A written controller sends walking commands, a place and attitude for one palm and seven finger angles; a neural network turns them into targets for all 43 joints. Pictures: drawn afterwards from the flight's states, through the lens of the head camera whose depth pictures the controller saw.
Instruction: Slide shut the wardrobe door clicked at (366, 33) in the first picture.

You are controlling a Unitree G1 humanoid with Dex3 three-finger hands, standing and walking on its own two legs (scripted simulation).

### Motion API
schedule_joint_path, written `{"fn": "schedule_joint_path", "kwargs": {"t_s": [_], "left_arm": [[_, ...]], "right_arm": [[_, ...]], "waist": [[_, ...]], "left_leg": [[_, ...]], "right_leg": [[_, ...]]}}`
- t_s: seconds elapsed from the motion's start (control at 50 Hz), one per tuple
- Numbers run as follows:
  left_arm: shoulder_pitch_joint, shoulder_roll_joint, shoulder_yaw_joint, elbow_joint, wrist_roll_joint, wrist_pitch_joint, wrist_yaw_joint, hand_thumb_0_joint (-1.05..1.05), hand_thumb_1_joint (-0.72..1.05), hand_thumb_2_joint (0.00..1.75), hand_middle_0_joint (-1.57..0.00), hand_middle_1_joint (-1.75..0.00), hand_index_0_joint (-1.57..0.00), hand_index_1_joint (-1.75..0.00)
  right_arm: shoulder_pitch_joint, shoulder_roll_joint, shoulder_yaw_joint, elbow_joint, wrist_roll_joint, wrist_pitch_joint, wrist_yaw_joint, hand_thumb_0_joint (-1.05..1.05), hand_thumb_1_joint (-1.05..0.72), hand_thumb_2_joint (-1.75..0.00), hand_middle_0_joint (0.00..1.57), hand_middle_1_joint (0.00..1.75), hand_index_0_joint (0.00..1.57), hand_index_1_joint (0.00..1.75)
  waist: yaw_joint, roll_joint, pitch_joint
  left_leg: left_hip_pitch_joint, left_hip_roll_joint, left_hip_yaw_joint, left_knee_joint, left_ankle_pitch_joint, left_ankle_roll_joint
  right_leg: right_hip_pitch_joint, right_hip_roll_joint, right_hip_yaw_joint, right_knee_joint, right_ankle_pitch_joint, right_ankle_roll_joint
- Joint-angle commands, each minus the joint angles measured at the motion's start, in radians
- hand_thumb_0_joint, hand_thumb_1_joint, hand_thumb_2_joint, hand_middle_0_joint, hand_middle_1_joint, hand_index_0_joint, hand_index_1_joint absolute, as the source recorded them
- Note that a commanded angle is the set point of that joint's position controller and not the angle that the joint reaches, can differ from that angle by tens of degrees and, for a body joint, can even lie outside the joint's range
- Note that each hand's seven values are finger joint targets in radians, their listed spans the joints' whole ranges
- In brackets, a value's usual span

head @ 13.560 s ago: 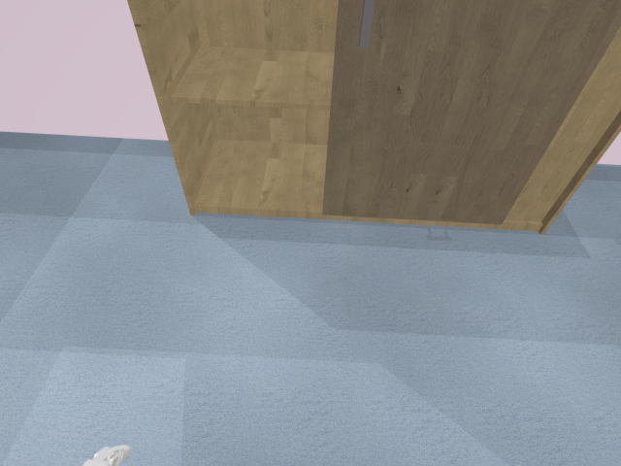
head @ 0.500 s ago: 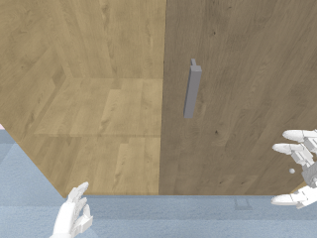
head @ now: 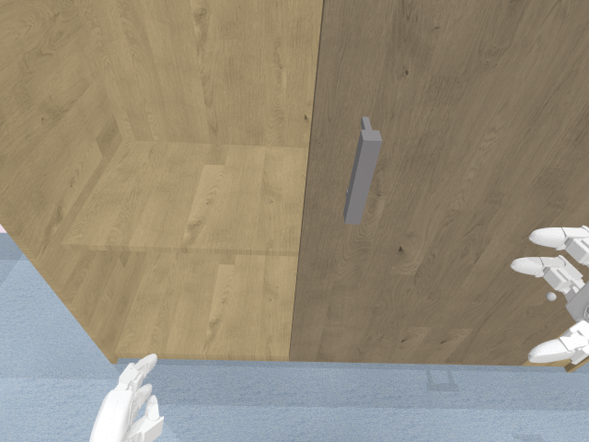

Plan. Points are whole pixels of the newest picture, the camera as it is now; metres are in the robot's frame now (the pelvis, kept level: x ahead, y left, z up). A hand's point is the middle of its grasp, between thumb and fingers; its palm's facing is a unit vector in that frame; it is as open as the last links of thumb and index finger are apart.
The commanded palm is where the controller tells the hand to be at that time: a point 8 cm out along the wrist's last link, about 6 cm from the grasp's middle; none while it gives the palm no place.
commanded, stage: raise the hand with hooked fingers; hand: right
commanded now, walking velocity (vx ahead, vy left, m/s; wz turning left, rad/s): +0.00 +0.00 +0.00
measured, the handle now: (358, 172) +0.50 -0.07 +0.12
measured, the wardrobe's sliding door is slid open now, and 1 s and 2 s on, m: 0.58 0.58 0.58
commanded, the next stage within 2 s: move the hooked fingers beside the handle in 0.30 s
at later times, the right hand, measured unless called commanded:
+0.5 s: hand (525, 283) +0.28 -0.24 +0.15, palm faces +0.02 +1.00 -0.08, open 14.0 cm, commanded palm +0.26 -0.29 +0.15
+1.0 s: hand (484, 249) +0.34 -0.22 +0.14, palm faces -0.03 +1.00 -0.04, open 14.0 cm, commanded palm +0.32 -0.26 +0.14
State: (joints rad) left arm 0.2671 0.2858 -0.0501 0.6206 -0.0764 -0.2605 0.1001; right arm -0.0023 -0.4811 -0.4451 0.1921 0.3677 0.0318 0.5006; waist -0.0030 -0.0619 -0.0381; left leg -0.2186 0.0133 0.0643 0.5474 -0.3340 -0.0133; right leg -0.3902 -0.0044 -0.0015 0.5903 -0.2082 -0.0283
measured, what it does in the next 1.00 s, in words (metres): stands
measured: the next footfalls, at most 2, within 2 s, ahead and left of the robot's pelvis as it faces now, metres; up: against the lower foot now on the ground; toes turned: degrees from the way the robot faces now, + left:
none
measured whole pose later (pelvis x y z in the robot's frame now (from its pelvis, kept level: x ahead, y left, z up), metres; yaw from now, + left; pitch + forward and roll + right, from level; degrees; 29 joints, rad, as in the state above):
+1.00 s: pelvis +0.02 +0.02 +0.00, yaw +1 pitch +2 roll +1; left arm 0.25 0.27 -0.03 0.65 -0.07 -0.22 0.10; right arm -0.14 -0.39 -0.37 0.29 0.33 -0.02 0.41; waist 0.01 -0.06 -0.05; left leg -0.23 0.00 0.05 0.57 -0.37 0.00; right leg -0.39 -0.02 -0.01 0.60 -0.24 -0.01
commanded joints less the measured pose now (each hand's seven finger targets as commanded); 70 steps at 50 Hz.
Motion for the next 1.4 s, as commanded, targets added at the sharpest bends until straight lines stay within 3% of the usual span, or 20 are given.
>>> {"fn": "schedule_joint_path", "kwargs": {"t_s": [0.0,0.02,0.1,0.14,0.22,0.28,0.34,0.4,0.64,0.72,0.8,0.84,0.94,0.96,1.0,1.06,1.14,1.2,1.32,1.38], "left_arm": [[-0.114,0.116,0.056,-0.158,0.008,-0.079,0.004,0.0,0.9,0.9,-0.2,-0.3,-0.2,-0.3],[-0.107,0.116,0.055,-0.144,0.013,-0.078,0.005,0.0,0.9,0.9,-0.2,-0.3,-0.2,-0.3],[-0.106,0.113,0.058,-0.129,0.006,-0.077,0.011,0.0,0.9,0.9,-0.2,-0.3,-0.2,-0.3],[-0.103,0.119,0.061,-0.126,0.001,-0.073,0.012,0.0,0.9,0.9,-0.2,-0.3,-0.2,-0.3],[-0.103,0.122,0.062,-0.134,-0.004,-0.069,0.015,0.0,0.9,0.9,-0.2,-0.3,-0.2,-0.3],[-0.112,0.124,0.066,-0.138,-0.004,-0.074,0.015,0.0,0.9,0.9,-0.2,-0.3,-0.2,-0.3],[-0.116,0.118,0.065,-0.128,0.0,-0.077,0.014,0.0,0.9,0.9,-0.2,-0.3,-0.2,-0.3],[-0.119,0.116,0.063,-0.119,0.001,-0.078,0.016,0.0,0.9,0.9,-0.2,-0.3,-0.2,-0.3],[-0.112,0.119,0.067,-0.121,-0.004,-0.057,0.018,0.0,0.9,0.9,-0.2,-0.3,-0.2,-0.3],[-0.102,0.116,0.068,-0.115,0.002,-0.051,0.018,0.0,0.9,0.9,-0.2,-0.3,-0.2,-0.3],[-0.11,0.111,0.07,-0.129,0.0,-0.047,0.011,0.0,0.9,0.9,-0.2,-0.3,-0.2,-0.3],[-0.108,0.112,0.07,-0.131,0.0,-0.038,0.007,0.0,0.9,0.9,-0.2,-0.3,-0.2,-0.3],[-0.103,0.111,0.069,-0.127,0.003,-0.016,0.007,0.0,0.9,0.9,-0.2,-0.3,-0.2,-0.3],[-0.105,0.106,0.065,-0.127,0.002,-0.014,0.007,0.0,0.9,0.9,-0.2,-0.3,-0.2,-0.3],[-0.104,0.105,0.066,-0.124,0.005,-0.011,0.008,0.0,0.9,0.9,-0.2,-0.3,-0.2,-0.3],[-0.094,0.108,0.065,-0.108,0.007,0.001,0.008,0.0,0.9,0.9,-0.2,-0.3,-0.2,-0.3],[-0.087,0.111,0.067,-0.103,0.012,0.02,0.002,0.0,0.9,0.9,-0.2,-0.3,-0.2,-0.3],[-0.086,0.103,0.066,-0.107,0.015,0.031,-0.006,0.0,0.9,0.9,-0.2,-0.3,-0.2,-0.3],[-0.066,0.108,0.07,-0.099,0.02,0.07,-0.018,0.0,0.9,0.9,-0.2,-0.3,-0.2,-0.3],[-0.056,0.108,0.072,-0.096,0.016,0.086,-0.018,0.0,0.9,0.9,-0.2,-0.3,-0.2,-0.3]], "right_arm": [[-0.248,-0.297,-0.163,-0.329,0.035,-0.146,-0.03,0.0,0.5,-0.3,0.3,1.2,0.3,1.2],[-0.248,-0.328,-0.19,-0.344,0.033,-0.162,-0.047,0.0,0.5,-0.3,0.3,1.2,0.3,1.2],[-0.229,-0.267,-0.153,-0.247,0.026,-0.152,-0.047,0.0,0.5,-0.3,0.3,1.2,0.3,1.2],[-0.201,-0.246,-0.128,-0.176,0.026,-0.123,-0.034,0.0,0.5,-0.3,0.3,1.2,0.3,1.2],[-0.215,-0.226,-0.079,-0.173,0.032,-0.094,-0.002,0.0,0.5,-0.3,0.3,1.2,0.3,1.2],[-0.241,-0.261,-0.111,-0.205,0.04,-0.113,0.009,0.0,0.5,-0.3,0.3,1.2,0.3,1.2],[-0.235,-0.278,-0.152,-0.198,0.053,-0.149,0.0,0.0,0.5,-0.3,0.3,1.2,0.3,1.2],[-0.268,-0.285,-0.158,-0.183,0.05,-0.166,-0.005,0.0,0.5,-0.3,0.3,1.2,0.3,1.2],[-0.353,-0.248,-0.088,-0.107,0.03,-0.147,0.01,0.0,0.5,-0.3,0.3,1.2,0.3,1.2],[-0.37,-0.239,-0.081,-0.119,0.027,-0.16,-0.02,0.0,0.5,-0.3,0.3,1.2,0.3,1.2],[-0.37,-0.195,-0.05,-0.128,0.01,-0.145,-0.047,0.0,0.5,-0.3,0.3,1.2,0.3,1.2],[-0.348,-0.192,-0.048,-0.109,-0.003,-0.126,-0.068,0.0,0.5,-0.3,0.3,1.2,0.3,1.2],[-0.425,-0.176,-0.022,-0.109,-0.026,-0.117,-0.111,0.0,0.5,-0.3,0.3,1.2,0.3,1.2],[-0.492,-0.124,0.038,-0.137,-0.027,-0.12,-0.116,0.0,0.5,-0.3,0.3,1.2,0.3,1.2],[-0.54,-0.098,0.071,-0.152,-0.039,-0.125,-0.135,0.0,0.5,-0.3,0.3,1.2,0.3,1.2],[-0.616,-0.081,0.103,-0.119,-0.056,-0.125,-0.168,0.0,0.5,-0.3,0.3,1.2,0.3,1.2],[-0.626,-0.091,0.092,-0.063,-0.087,-0.118,-0.212,0.0,0.5,-0.3,0.3,1.2,0.3,1.2],[-0.669,-0.044,0.133,-0.061,-0.098,-0.116,-0.241,0.0,0.5,-0.3,0.3,1.2,0.3,1.2],[-0.67,-0.096,0.078,0.014,-0.117,-0.116,-0.286,0.0,0.5,-0.3,0.3,1.2,0.3,1.2],[-0.731,-0.082,0.096,0.068,-0.123,-0.119,-0.287,0.0,0.5,-0.3,0.3,1.2,0.3,1.2]], "waist": [[-0.019,-0.051,-0.215],[-0.024,-0.055,-0.202],[-0.012,-0.092,-0.125],[-0.008,-0.051,-0.078],[-0.003,0.001,-0.106],[-0.004,0.013,-0.168],[-0.004,0.041,-0.164],[-0.006,0.006,-0.162],[0.007,0.009,-0.165],[0.002,0.025,-0.185],[-0.004,-0.019,-0.211],[-0.005,0.009,-0.192],[0.005,0.006,-0.195],[0.021,-0.001,-0.195],[0.029,-0.029,-0.198],[0.042,-0.004,-0.192],[0.029,0.018,-0.221],[0.029,-0.005,-0.249],[0.015,0.045,-0.25],[0.035,0.046,-0.227]], "left_leg": [[-0.114,-0.053,0.022,-0.097,0.124,0.029],[-0.096,-0.05,0.019,-0.102,0.12,0.032],[-0.129,-0.048,0.016,-0.109,0.118,0.027],[-0.147,-0.046,0.004,-0.126,0.115,0.02],[-0.123,-0.038,-0.007,-0.127,0.151,0.017],[-0.12,-0.037,-0.017,-0.113,0.204,0.009],[-0.117,-0.032,-0.035,-0.114,0.223,0.001],[-0.115,-0.03,-0.029,-0.105,0.226,0.003],[-0.121,-0.02,-0.046,-0.093,0.308,-0.005],[-0.102,-0.024,-0.027,-0.087,0.3,0.006],[-0.114,-0.027,-0.015,-0.072,0.313,0.011],[-0.118,-0.028,-0.014,-0.075,0.315,0.009],[-0.13,-0.032,-0.007,-0.075,0.274,0.014],[-0.144,-0.033,-0.004,-0.073,0.266,0.015],[-0.162,-0.035,-0.001,-0.072,0.229,0.018],[-0.177,-0.036,-0.002,-0.076,0.194,0.02],[-0.163,-0.034,-0.001,-0.07,0.185,0.023],[-0.158,-0.032,0.002,-0.064,0.201,0.026],[-0.106,-0.033,-0.004,-0.063,0.261,0.028],[-0.133,-0.036,-0.01,-0.064,0.264,0.022]], "right_leg": [[0.293,0.0,0.058,-0.087,0.062,-0.011],[0.274,0.001,0.054,-0.085,0.063,-0.01],[0.252,0.002,0.045,-0.094,0.039,-0.008],[0.219,0.005,0.034,-0.088,0.018,-0.012],[0.214,0.011,0.03,-0.07,0.045,-0.018],[0.243,0.014,0.021,-0.048,0.084,-0.022],[0.228,0.015,0.014,-0.032,0.089,-0.023],[0.231,0.016,0.013,-0.037,0.089,-0.021],[0.221,0.019,0.008,-0.012,0.121,-0.024],[0.233,0.017,0.011,-0.019,0.134,-0.024],[0.263,0.016,0.013,-0.03,0.161,-0.022],[0.248,0.013,0.009,-0.029,0.158,-0.022],[0.256,0.008,0.016,-0.04,0.144,-0.019],[0.269,0.007,0.022,-0.043,0.142,-0.018],[0.291,0.002,0.031,-0.049,0.126,-0.013],[0.288,-0.001,0.039,-0.055,0.093,-0.011],[0.29,-0.005,0.044,-0.062,0.094,-0.007],[0.318,-0.008,0.05,-0.064,0.122,-0.002],[0.274,-0.007,0.032,-0.054,0.169,-0.005],[0.265,-0.005,0.021,-0.049,0.151,-0.006]]}}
